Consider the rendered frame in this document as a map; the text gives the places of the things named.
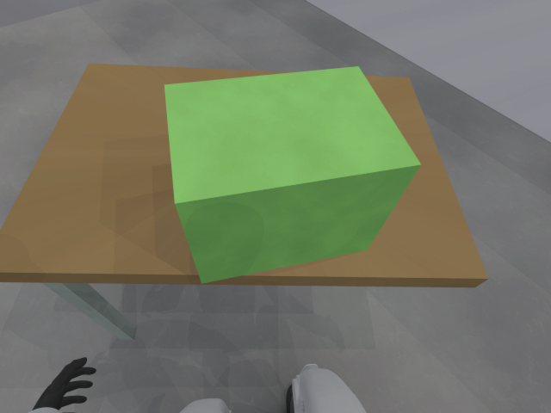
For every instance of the carton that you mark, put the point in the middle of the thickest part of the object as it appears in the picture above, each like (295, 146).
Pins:
(277, 170)

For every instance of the left robot hand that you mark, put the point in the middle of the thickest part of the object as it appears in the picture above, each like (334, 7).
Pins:
(53, 396)

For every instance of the table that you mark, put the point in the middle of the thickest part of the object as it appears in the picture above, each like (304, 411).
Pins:
(98, 206)

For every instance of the robot right shin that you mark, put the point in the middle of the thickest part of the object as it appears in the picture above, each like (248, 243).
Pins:
(309, 366)

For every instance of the robot right thigh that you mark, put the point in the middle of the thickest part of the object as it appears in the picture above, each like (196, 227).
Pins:
(320, 390)

